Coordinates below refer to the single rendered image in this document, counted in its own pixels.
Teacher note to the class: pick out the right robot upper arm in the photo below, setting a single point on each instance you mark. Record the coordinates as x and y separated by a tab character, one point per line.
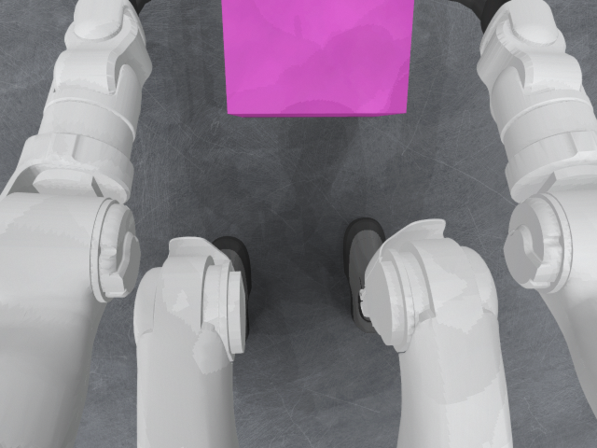
551	246

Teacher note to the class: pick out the robot right hand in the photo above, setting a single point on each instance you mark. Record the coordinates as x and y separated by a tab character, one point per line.
484	9

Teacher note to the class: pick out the robot right forearm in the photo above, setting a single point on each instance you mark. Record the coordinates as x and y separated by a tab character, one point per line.
544	117

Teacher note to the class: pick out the right robot foot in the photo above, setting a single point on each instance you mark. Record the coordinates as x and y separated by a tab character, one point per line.
363	237

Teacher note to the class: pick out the robot left forearm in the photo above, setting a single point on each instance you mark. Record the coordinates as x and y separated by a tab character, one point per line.
84	143

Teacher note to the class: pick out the right robot thigh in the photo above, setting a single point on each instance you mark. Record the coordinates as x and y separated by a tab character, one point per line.
453	384

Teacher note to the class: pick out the carton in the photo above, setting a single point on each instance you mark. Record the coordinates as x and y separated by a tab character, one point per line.
317	58

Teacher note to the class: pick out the left robot upper arm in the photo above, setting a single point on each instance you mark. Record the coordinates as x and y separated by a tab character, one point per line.
62	259

